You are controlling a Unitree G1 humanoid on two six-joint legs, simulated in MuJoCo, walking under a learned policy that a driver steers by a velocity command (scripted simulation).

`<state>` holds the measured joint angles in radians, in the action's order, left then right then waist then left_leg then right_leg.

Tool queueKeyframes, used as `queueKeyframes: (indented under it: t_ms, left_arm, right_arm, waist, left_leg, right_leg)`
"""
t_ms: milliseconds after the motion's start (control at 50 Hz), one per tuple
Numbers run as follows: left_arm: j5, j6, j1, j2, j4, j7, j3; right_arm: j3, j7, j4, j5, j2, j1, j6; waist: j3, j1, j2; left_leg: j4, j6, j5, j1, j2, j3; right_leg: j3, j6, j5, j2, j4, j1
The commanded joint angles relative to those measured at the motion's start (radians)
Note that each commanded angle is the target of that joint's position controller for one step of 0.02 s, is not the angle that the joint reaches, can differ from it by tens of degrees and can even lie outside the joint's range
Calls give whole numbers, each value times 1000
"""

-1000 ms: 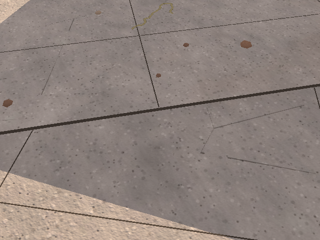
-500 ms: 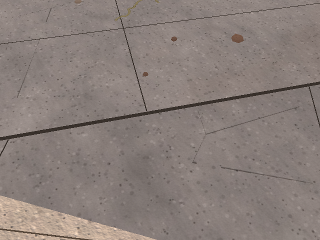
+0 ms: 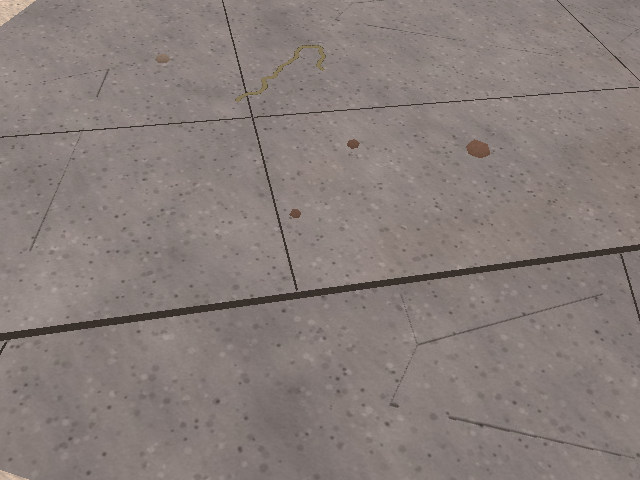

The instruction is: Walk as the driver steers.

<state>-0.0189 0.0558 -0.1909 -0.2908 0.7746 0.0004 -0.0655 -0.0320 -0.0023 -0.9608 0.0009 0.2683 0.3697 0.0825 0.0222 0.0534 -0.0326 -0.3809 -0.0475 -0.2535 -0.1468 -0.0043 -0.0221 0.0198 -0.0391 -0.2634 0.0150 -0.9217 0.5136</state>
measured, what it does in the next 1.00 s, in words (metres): walks ahead, turning left: right foot, then left foot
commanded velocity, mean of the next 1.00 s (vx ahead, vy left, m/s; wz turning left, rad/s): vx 0.18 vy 0.00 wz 0.36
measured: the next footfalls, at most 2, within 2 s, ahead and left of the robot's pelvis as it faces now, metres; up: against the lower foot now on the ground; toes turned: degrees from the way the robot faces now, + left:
right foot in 0.32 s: +0.33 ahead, -0.15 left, +0.00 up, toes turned +1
left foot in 0.76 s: +0.28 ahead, +0.10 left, +0.00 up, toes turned +20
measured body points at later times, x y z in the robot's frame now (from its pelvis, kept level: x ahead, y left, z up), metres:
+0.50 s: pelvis +0.20 -0.05 -0.01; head +0.25 -0.05 +0.43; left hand +0.37 +0.22 -0.11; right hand +0.27 -0.34 -0.14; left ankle +0.14 +0.08 -0.67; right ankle +0.29 -0.15 -0.75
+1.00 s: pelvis +0.25 +0.00 +0.00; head +0.28 +0.05 +0.44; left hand +0.28 +0.33 -0.13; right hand +0.50 -0.21 -0.08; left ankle +0.25 +0.09 -0.75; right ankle +0.31 -0.15 -0.67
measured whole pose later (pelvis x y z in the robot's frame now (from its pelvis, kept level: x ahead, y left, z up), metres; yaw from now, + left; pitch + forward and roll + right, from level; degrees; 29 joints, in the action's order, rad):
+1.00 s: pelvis +0.25 +0.00 +0.00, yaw +24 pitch +2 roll -3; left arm 0.00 -0.02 -0.04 -0.33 0.84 -0.03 -0.09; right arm -0.07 0.03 -0.65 0.00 0.30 0.19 -0.01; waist -0.07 0.01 -0.03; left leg -0.44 -0.06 -0.17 -0.31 0.03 0.07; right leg 0.03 0.06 -0.38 -0.01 -1.03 0.52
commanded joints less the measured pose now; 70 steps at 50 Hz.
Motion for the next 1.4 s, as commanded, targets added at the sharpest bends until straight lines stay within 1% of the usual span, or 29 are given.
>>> queueKeyframes:
  t_ms: [20, 220, 260, 300, 320, 340, 360, 380, 400, 420, 460, 500, 600, 740, 760, 780, 800, 820, 860, 880, 920, 1020, 1200, 1240, 1260, 1280, 1300, 1320, 1400]
  left_arm:
    - [11, 25, 110, -70, -81, 5, -21]
    - [1, 44, 341, -4, -158, 51, 12]
    - [3, 52, 302, -38, -154, 54, 2]
    - [16, 57, 121, -105, -99, 38, -25]
    - [29, 57, -15, -164, -65, 23, -43]
    - [62, 45, -142, -245, -47, 5, -56]
    - [55, 27, -129, -208, -63, 11, -37]
    - [40, 6, -67, -143, -80, 9, -25]
    - [26, -1, 14, -98, -85, 3, -10]
    - [20, -1, 71, -72, -73, 1, -2]
    - [42, 5, 154, -63, -60, 8, -2]
    - [52, 13, 187, -75, -47, 6, -9]
    - [35, -3, 199, -129, -17, -27, -26]
    - [-11, -52, 162, -172, 16, -24, -41]
    - [-7, -58, 105, -140, 40, -20, -34]
    - [27, -62, 87, -84, 31, -13, -20]
    - [43, -59, 159, -79, -25, -19, -17]
    - [33, -60, 206, -121, -26, -22, -29]
    - [12, -62, 168, -122, 0, -33, -37]
    - [21, -64, 163, -138, 7, -39, -43]
    - [20, -61, 145, -128, 14, -35, -44]
    - [13, -59, 175, -95, 8, -30, -31]
    - [8, -40, 99, -102, 30, 2, -26]
    - [28, -33, 46, -123, 44, 8, -28]
    - [45, -34, 38, -194, 34, 4, -37]
    - [59, -33, 75, -198, 41, 2, -31]
    - [60, -24, 112, -162, 17, 0, -22]
    - [48, -22, 127, -160, 19, -6, -22]
    - [1, -27, 63, -138, 64, -16, -13]
  right_arm:
    - [-19, 3, 48, -1, 130, 8, 24]
    - [-20, 19, -2, -7, 152, 132, -20]
    - [-30, 23, -2, -11, 171, 118, -31]
    - [-40, 27, 23, -18, 187, 53, -34]
    - [-37, 27, 50, -11, 171, 31, -28]
    - [-16, 25, 97, 16, 94, 58, -18]
    - [3, 23, 71, -11, 33, 216, -15]
    - [-37, 24, 62, -35, 154, 181, -25]
    - [-47, 30, 93, -51, 163, 81, -38]
    - [-46, 40, 94, -41, 127, 52, -56]
    - [-51, 55, 102, -26, 84, 81, -105]
    - [-53, 59, 137, -19, 61, 68, -123]
    - [-57, 32, 232, -11, 85, -62, -125]
    - [-78, -6, 301, -8, 125, -117, -139]
    - [-93, 2, 296, -2, 160, -86, -136]
    - [-122, 22, 309, -1, 272, -56, -131]
    - [-125, 22, 343, 25, 336, -79, -115]
    - [-113, 10, 346, 32, 279, -68, -90]
    - [-104, 14, 353, 5, 240, -154, -67]
    - [-94, 21, 361, -11, 212, -191, -71]
    - [-83, 30, 375, -3, 196, -200, -77]
    - [-92, 44, 389, -7, 217, -180, -89]
    - [-72, 31, 393, -4, 189, -232, -111]
    - [-60, 34, 381, -6, 160, -210, -112]
    - [-45, 33, 382, 14, 112, -166, -108]
    - [-55, 35, 410, 8, 137, -189, -101]
    - [-74, 41, 393, 8, 204, -206, -99]
    - [-88, 42, 381, -3, 223, -208, -100]
    - [-56, 34, 346, -4, 112, -199, -108]
  waist:
    - [-89, 3, 136]
    - [-159, 63, 134]
    - [-119, 19, 165]
    - [-6, -91, 178]
    - [103, -150, 148]
    - [290, -157, -64]
    - [525, -111, -265]
    - [442, -118, -146]
    - [263, -95, -114]
    - [151, -63, -54]
    - [59, -2, -87]
    - [28, 11, -98]
    - [53, -11, -72]
    - [32, -6, -41]
    - [34, -6, 19]
    - [32, -27, 272]
    - [34, -24, 400]
    - [90, 15, 239]
    - [82, -42, 132]
    - [77, -54, 134]
    - [101, -69, 149]
    - [88, -43, 160]
    - [77, -51, 191]
    - [73, -70, 130]
    - [89, -31, -73]
    - [28, -15, -226]
    - [6, -47, -157]
    - [-3, -45, -126]
    - [-26, -75, -130]
  left_leg:
    - [279, -116, -50, 179, -237, 286]
    - [189, -110, 420, 158, -205, 121]
    - [105, -86, 580, 186, -220, 145]
    - [-73, -41, 786, 167, -181, 139]
    - [-248, -1, 686, 43, -128, 119]
    - [-596, 55, 161, -265, -12, 75]
    - [-877, 86, -480, -395, 77, 143]
    - [-950, 93, -435, -401, 11, 186]
    - [-948, 97, -383, -471, -27, 122]
    - [-900, 111, -326, -460, -59, 99]
    - [-839, 122, -247, -323, -84, 76]
    - [-764, 125, -203, -289, -86, 53]
    - [-524, 97, -19, -258, -112, 41]
    - [-184, 18, 29, -127, -47, -43]
    - [-93, -16, 145, -47, -37, -6]
    - [5, -95, 511, 68, -229, 272]
    - [36, -301, 635, 97, -398, 549]
    - [43, -320, 604, 99, -366, 504]
    - [24, -209, 499, 92, -268, 360]
    - [23, -184, 492, 79, -254, 340]
    - [24, -183, 529, 48, -223, 316]
    - [26, -188, 389, 67, -201, 358]
    - [-41, -157, 330, -27, -167, 434]
    - [-97, -77, 195, -106, -100, 393]
    - [-273, -10, -43, -201, 18, 273]
    - [-358, 40, -327, -286, 100, 172]
    - [-523, 72, -364, -280, 63, 193]
    - [-613, 85, -329, -307, 67, 194]
    - [-526, 126, -181, -367, 23, 117]
  right_leg:
    - [24, 23, 150, 67, 3, 306]
    - [-57, 46, 291, 1, 390, 111]
    - [-34, 20, 273, -18, 432, 18]
    - [-46, -29, 354, -51, 498, -228]
    - [4, -69, 580, 27, 470, -484]
    - [233, -161, 1014, 292, 341, -872]
    - [494, -309, 1061, 502, 390, -1011]
    - [402, -279, 862, 434, 458, -832]
    - [269, -239, 725, 376, 493, -689]
    - [183, -212, 633, 319, 547, -526]
    - [70, -190, 476, 269, 641, -268]
    - [15, -214, 421, 273, 694, -185]
    - [-56, -217, 337, 301, 719, -244]
    - [-112, -104, 197, 304, 548, -335]
    - [-149, -41, 126, 256, 439, -294]
    - [-255, 57, -96, 134, 142, -116]
    - [-160, 112, -423, -17, -111, 124]
    - [-17, 98, -411, -7, -246, 145]
    - [32, 72, -244, 26, -239, 154]
    - [39, 75, -194, 31, -218, 147]
    - [34, 87, -129, 6, -224, 81]
    - [52, 117, -88, -19, 23, 42]
    - [15, 79, -40, -29, 365, -209]
    - [53, 30, 180, 35, 560, -364]
    - [243, -40, 340, 223, 600, -444]
    - [412, -217, 387, 356, 631, -335]
    - [416, -264, 340, 364, 652, -296]
    - [363, -239, 318, 320, 642, -315]
    - [258, -159, -110, 200, 699, -418]
Keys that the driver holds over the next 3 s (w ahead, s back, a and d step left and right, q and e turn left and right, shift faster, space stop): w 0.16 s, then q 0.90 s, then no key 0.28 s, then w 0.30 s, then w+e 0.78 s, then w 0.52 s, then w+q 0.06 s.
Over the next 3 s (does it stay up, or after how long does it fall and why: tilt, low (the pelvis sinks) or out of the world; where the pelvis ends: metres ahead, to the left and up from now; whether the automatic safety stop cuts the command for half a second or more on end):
stays up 0.99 0.18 -0.01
